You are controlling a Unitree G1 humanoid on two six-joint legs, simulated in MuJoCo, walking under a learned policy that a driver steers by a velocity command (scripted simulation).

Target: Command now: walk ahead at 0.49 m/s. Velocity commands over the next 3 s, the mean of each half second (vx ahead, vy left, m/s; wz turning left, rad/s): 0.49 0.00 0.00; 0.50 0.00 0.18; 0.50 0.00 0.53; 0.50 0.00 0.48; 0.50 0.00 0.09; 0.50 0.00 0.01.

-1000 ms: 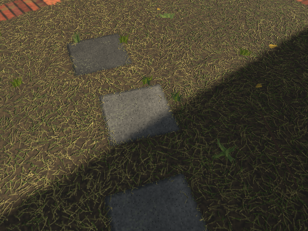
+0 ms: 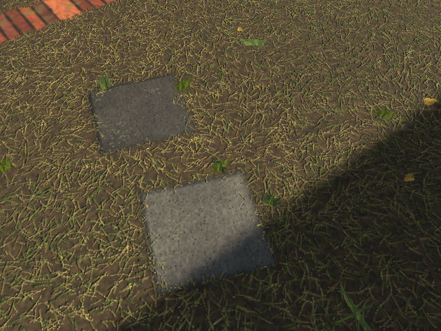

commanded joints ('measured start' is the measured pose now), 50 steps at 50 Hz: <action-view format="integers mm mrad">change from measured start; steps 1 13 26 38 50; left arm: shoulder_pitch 7 244 138 -197 148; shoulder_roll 66 161 109 53 135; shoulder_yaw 5 23 17 8 38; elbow -21 56 -4 -114 -71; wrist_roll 7 -20 -19 -8 -2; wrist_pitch -21 4 -1 10 -17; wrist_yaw -4 46 44 29 26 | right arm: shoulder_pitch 90 -351 -113 95 63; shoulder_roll -39 -56 -88 -142 -139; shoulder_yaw -21 -12 -26 -38 -41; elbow -40 -192 -125 -35 -109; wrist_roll -5 -8 -42 -17 22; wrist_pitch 11 11 -6 10 13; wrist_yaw -13 23 41 1 -9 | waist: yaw -35 71 -1 -65 93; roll -84 -72 52 25 -194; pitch -58 40 -90 28 -245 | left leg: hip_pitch -121 -233 279 315 -375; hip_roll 98 43 189 133 -16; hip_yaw -34 43 -218 -46 -84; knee -36 -674 -1057 -1124 68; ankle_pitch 52 424 255 366 -146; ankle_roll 2 -38 161 145 -1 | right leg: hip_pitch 86 263 -288 -331 561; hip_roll -271 -269 -202 -142 -433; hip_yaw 292 146 151 91 579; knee -310 -315 720 140 -146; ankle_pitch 45 91 -150 238 -210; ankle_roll -183 -132 5 65 -126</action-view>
